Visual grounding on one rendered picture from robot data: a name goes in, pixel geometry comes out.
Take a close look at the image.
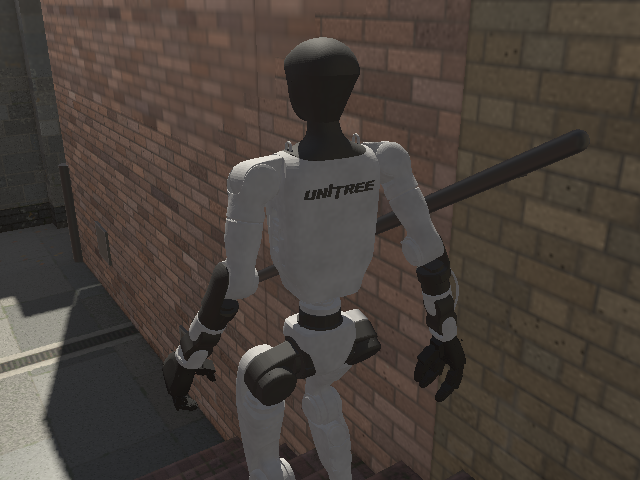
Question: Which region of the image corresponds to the right robot upper arm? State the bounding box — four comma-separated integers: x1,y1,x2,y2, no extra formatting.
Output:
361,141,444,266

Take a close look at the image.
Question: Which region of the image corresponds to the right robot forearm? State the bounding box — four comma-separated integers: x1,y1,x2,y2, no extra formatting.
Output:
416,232,457,342

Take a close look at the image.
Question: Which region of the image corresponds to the left robot hand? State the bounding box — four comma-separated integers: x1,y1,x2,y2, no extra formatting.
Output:
162,350,216,411

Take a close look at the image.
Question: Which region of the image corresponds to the right robot hand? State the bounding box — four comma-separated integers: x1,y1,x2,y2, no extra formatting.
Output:
414,335,466,402

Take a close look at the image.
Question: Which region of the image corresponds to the left robot forearm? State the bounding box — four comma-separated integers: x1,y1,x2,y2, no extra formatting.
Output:
175,263,239,369

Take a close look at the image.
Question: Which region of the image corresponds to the left robot upper arm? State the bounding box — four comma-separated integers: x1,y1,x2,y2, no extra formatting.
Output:
218,155,282,299

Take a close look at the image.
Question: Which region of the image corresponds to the robot torso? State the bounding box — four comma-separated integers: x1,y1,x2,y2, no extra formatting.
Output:
265,133,380,379

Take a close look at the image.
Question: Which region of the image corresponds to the robot right shin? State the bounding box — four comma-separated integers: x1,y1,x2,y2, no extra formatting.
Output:
307,386,352,480

